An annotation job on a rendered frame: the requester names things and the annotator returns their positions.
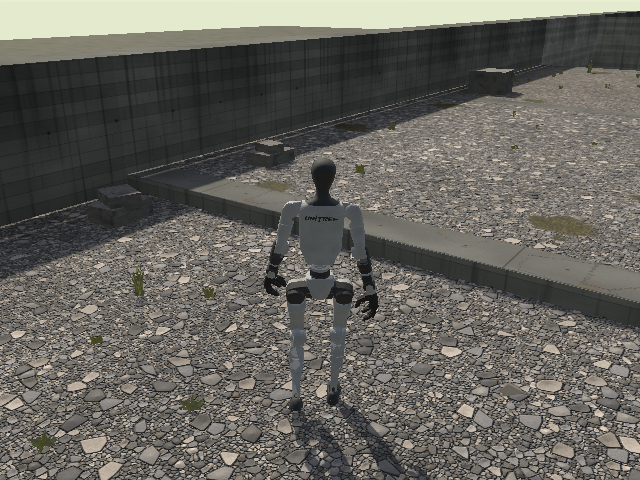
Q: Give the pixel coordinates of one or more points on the right robot forearm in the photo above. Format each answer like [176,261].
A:
[366,274]

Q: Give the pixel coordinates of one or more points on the left robot forearm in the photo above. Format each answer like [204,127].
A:
[273,263]

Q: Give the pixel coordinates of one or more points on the left robot hand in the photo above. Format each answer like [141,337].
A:
[277,282]

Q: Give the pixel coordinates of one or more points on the robot right shin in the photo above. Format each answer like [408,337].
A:
[336,360]

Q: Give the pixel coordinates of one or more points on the right robot thigh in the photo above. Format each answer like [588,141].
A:
[342,300]

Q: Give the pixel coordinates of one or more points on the robot left upper arm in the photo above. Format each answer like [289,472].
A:
[290,210]

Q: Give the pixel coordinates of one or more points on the right robot hand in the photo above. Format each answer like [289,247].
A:
[372,306]

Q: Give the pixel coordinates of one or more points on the robot right upper arm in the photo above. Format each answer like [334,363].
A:
[353,213]

